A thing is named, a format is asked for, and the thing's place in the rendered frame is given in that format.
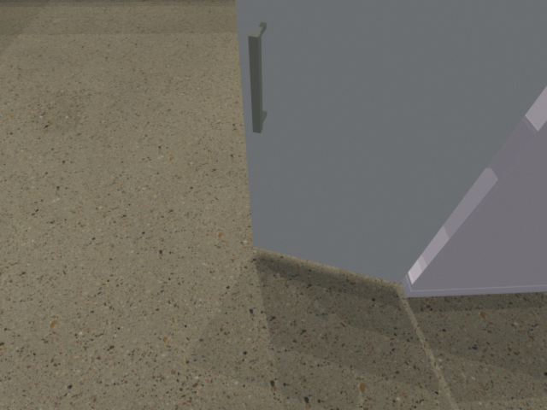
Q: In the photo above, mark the handle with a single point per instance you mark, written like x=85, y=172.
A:
x=255, y=53

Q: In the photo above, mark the fridge door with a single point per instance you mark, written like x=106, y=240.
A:
x=381, y=115

